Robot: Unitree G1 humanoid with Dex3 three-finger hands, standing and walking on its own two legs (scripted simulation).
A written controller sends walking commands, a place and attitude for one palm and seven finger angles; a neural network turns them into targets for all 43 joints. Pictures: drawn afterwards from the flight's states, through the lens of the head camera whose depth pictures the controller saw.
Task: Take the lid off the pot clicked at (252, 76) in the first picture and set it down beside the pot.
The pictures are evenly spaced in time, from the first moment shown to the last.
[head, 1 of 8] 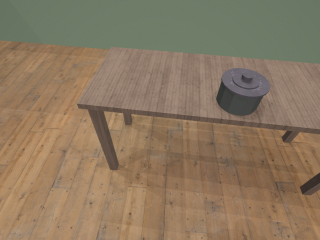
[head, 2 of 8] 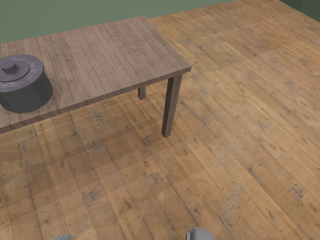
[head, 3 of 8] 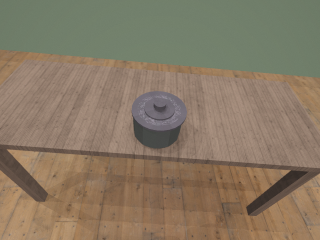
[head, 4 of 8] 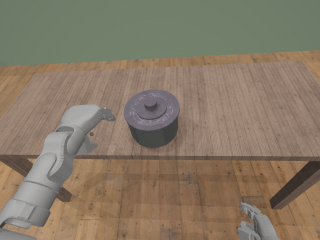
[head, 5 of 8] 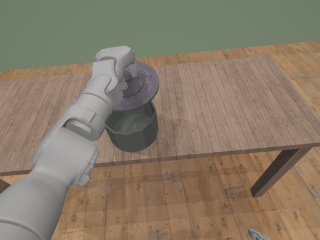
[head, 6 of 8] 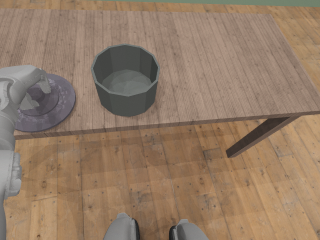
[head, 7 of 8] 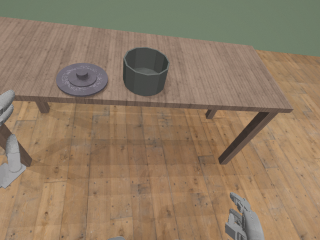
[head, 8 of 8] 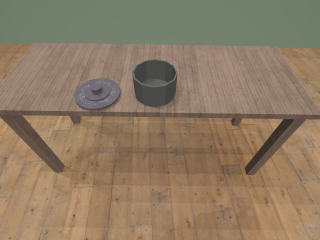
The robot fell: no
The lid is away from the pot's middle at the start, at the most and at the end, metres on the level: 0.00 0.25 0.25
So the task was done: yes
